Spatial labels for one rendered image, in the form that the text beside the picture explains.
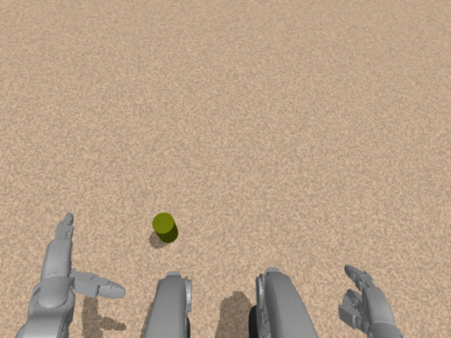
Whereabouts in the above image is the left robot arm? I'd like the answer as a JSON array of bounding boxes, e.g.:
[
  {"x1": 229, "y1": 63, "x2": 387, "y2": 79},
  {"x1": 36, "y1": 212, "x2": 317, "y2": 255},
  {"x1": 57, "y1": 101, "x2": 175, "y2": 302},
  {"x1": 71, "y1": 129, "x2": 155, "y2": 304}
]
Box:
[{"x1": 15, "y1": 276, "x2": 75, "y2": 338}]

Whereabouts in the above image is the right robot hand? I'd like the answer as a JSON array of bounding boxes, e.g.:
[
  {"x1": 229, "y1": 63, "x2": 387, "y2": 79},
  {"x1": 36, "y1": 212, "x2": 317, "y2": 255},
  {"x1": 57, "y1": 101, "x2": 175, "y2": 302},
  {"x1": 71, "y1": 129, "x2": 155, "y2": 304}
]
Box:
[{"x1": 338, "y1": 265, "x2": 396, "y2": 334}]

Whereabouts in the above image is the right robot arm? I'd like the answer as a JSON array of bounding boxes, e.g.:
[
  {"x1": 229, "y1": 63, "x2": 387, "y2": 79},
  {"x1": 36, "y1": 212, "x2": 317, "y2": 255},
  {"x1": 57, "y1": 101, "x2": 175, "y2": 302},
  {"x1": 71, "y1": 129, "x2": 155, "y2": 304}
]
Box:
[{"x1": 367, "y1": 323, "x2": 405, "y2": 338}]

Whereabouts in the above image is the can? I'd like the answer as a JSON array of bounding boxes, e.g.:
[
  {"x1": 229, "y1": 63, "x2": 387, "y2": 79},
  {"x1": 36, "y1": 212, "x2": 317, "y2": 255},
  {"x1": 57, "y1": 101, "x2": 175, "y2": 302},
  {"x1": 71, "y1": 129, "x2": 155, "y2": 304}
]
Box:
[{"x1": 152, "y1": 213, "x2": 178, "y2": 243}]

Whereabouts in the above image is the left robot hand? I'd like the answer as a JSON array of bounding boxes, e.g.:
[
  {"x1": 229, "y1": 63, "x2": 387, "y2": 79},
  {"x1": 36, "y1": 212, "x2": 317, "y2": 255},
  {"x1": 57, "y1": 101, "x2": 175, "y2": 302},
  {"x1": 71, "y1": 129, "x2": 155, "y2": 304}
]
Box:
[{"x1": 40, "y1": 213, "x2": 125, "y2": 299}]

